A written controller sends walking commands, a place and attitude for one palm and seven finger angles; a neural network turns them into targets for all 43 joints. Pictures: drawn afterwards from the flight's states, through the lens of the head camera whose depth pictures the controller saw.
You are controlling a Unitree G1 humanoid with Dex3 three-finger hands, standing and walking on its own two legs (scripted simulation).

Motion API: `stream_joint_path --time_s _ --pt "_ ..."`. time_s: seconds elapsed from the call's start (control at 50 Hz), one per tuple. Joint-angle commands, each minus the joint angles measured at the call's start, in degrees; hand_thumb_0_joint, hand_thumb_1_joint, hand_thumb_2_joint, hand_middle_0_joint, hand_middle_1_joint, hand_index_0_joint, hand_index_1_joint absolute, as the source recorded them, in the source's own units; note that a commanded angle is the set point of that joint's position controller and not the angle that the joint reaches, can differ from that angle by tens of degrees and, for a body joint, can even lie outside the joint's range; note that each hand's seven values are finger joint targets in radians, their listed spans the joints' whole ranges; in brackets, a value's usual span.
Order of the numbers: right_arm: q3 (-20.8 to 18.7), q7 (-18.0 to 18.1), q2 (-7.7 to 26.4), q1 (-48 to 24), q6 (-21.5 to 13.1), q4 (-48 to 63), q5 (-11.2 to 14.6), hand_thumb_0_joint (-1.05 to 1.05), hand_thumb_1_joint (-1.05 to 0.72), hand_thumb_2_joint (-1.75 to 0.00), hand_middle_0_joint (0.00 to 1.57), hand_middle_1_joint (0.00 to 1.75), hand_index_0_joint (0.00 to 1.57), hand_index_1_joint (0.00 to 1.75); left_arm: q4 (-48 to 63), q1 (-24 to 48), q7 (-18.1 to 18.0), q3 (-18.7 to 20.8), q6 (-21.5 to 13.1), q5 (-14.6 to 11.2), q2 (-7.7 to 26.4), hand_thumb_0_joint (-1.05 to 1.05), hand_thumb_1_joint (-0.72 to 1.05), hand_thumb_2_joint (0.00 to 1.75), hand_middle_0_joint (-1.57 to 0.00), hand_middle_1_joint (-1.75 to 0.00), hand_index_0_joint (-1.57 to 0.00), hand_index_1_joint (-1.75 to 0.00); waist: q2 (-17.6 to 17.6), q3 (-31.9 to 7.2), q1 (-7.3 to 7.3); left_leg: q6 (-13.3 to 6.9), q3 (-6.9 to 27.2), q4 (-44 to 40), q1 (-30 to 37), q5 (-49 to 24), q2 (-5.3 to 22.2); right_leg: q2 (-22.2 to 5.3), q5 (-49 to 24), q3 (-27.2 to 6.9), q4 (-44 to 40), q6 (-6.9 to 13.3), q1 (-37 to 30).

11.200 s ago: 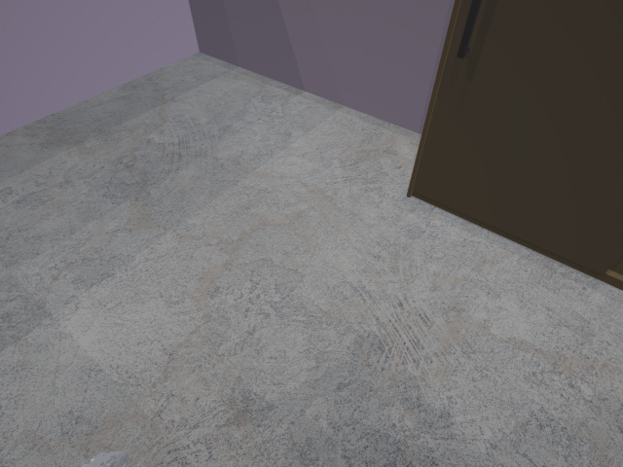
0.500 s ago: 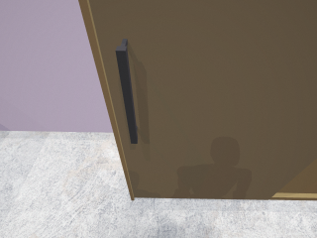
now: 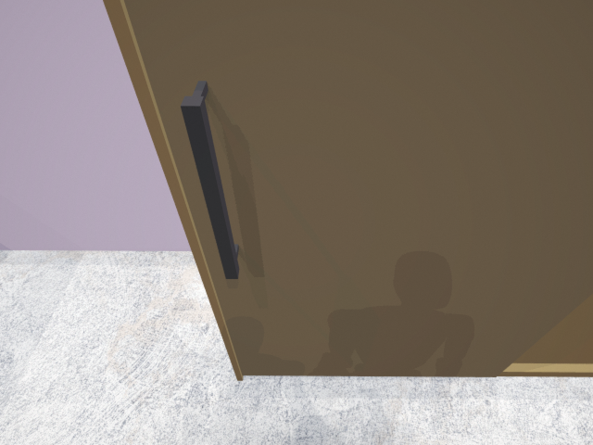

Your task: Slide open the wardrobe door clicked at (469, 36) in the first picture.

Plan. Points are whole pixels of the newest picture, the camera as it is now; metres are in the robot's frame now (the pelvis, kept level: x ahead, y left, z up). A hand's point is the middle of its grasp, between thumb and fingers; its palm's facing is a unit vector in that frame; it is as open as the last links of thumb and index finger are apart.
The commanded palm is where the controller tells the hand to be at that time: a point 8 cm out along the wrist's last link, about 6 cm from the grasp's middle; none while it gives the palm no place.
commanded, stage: come to a stop and stand still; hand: left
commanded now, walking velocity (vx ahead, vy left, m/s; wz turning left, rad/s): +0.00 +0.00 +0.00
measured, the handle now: (219, 197) +0.43 +0.14 +0.11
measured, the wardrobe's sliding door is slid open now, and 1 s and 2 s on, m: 0.00 0.00 0.00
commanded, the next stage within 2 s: look again from close up in 0.90 s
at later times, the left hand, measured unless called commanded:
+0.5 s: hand out of the picture +0.00 +0.14 -0.17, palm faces +0.01 -0.98 -0.20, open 7.4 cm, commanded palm none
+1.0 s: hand out of the picture +0.02 +0.13 -0.17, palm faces +0.03 -0.98 -0.21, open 7.4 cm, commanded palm none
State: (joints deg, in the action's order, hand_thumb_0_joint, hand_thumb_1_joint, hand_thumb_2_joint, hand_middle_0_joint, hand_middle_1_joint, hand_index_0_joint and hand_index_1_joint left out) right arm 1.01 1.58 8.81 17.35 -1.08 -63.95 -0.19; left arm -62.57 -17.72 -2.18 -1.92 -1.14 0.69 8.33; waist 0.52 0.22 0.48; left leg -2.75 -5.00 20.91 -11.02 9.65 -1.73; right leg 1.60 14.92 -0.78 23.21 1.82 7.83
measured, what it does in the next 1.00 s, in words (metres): stands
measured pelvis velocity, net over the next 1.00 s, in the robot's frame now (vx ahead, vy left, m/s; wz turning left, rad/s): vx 0.03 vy -0.04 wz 0.00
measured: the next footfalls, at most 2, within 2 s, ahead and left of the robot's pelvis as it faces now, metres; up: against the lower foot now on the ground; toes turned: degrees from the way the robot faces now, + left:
none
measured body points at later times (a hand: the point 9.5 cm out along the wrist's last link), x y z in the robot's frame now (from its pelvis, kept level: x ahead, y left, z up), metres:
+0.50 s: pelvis +0.02 -0.02 +0.00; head +0.03 -0.03 +0.45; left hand +0.01 +0.19 -0.15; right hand +0.02 -0.24 -0.17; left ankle +0.02 +0.09 -0.74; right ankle -0.03 -0.10 -0.74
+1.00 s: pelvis +0.03 -0.04 +0.00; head +0.03 -0.05 +0.45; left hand +0.02 +0.18 -0.16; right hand +0.03 -0.26 -0.17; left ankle +0.02 +0.09 -0.74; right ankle -0.03 -0.10 -0.74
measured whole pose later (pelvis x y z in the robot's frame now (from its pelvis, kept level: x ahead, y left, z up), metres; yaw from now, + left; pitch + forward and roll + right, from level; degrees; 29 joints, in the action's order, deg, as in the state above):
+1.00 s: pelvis +0.03 -0.04 +0.00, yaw +0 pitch -1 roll +1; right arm 0.9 2.4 9.5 16.0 -0.6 -64.5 -0.2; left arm -62.6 -19.0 -2.5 -1.4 -1.6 0.5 8.4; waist 0.3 0.5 -0.2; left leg 0.6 -3.6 21.9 -8.7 12.5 1.0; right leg 4.5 16.2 0.1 20.6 4.8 3.8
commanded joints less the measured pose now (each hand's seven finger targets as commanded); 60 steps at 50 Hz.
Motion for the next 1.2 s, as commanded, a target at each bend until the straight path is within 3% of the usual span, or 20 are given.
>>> stream_joint_path --time_s 0.0,0.36,0.7,0.84,0.88,0.96,1.08,1.18 --pt "-0.8 0.5 5.6 3.0 -1.1 1.7 -0.2 0.0 -0.9 -0.9 0.2 0.3 0.2 0.3 1.2 -4.1 -0.2 1.0 -0.6 -0.3 5.7 0.0 0.9 0.9 -0.2 -0.3 -0.2 -0.3 -1.9 3.3 -0.53 0.1 8.0 -3.3 1.8 -4.2 7.9 -6.9 -6.7 -6.4 -5.0 1.2 4.5" --pt "-0.8 0.7 5.7 2.0 -0.9 1.1 -0.3 0.0 -0.9 -0.9 0.2 0.3 0.2 0.3 0.8 -5.0 -0.3 1.1 -0.9 -0.4 5.8 0.0 0.9 0.9 -0.2 -0.3 -0.2 -0.3 -1.2 3.1 -0.58 0.6 7.0 -2.5 3.6 -5.6 8.0 -7.0 -10.7 -6.9 -5.5 1.2 3.6" --pt "-0.9 1.0 5.8 1.9 -0.7 1.1 -0.2 0.0 -0.9 -0.9 0.2 0.3 0.2 0.3 1.0 -5.8 -0.7 1.6 -1.1 -0.3 6.8 0.0 0.9 0.9 -0.2 -0.3 -0.2 -0.3 -2.6 2.2 -0.78 1.1 5.4 -0.4 3.8 -7.3 7.7 -7.8 -23.0 -6.4 -5.1 -0.4 0.2" --pt "-0.7 1.2 5.8 1.8 -0.5 0.9 -0.3 0.0 -0.9 -0.9 0.2 0.3 0.2 0.3 1.1 -5.8 -0.6 1.7 -0.9 -0.4 6.9 0.0 0.9 0.9 -0.2 -0.3 -0.2 -0.3 -1.4 3.3 -0.83 1.3 5.4 -0.4 3.4 -6.6 7.7 -7.6 -21.7 -6.6 -5.7 -0.5 0.4" --pt "-0.7 1.2 5.5 1.8 -0.4 0.9 -0.2 0.0 -0.9 -0.9 0.2 0.3 0.2 0.3 1.0 -5.9 -0.7 1.8 -0.9 -0.2 6.7 0.0 0.9 0.9 -0.2 -0.3 -0.2 -0.3 -2.6 4.2 -0.98 1.3 5.3 -0.3 3.1 -6.3 7.7 -7.5 -21.7 -6.4 -6.0 -0.8 0.7" --pt "-0.8 1.2 5.9 2.1 -0.5 0.9 -0.3 0.0 -0.9 -0.9 0.2 0.3 0.2 0.3 1.1 -5.8 -0.6 1.8 -0.9 -0.5 6.9 0.0 0.9 0.9 -0.2 -0.3 -0.2 -0.3 -1.4 2.5 -0.77 1.4 5.3 -0.2 3.9 -7.0 7.8 -7.6 -23.0 -6.7 -5.7 -0.6 -0.2" --pt "-0.7 1.2 5.4 2.3 -0.5 0.6 -0.2 0.0 -0.9 -0.9 0.2 0.3 0.2 0.3 0.8 -5.7 -0.5 1.7 -0.9 -0.3 6.3 0.0 0.9 0.9 -0.2 -0.3 -0.2 -0.3 -1.8 4.8 -0.93 1.3 5.6 -0.9 3.3 -6.5 8.0 -7.2 -19.0 -6.4 -6.3 -0.3 1.1" --pt "-0.6 1.2 5.2 2.7 -0.6 0.5 -0.2 0.0 -0.9 -0.9 0.2 0.3 0.2 0.3 0.7 -6.1 -0.5 1.8 -0.9 -0.3 6.2 0.0 0.9 0.9 -0.2 -0.3 -0.2 -0.3 -2.0 3.8 -1.0 1.2 5.6 -0.9 3.7 -7.0 8.0 -7.3 -19.5 -6.3 -6.1 -0.3 0.6"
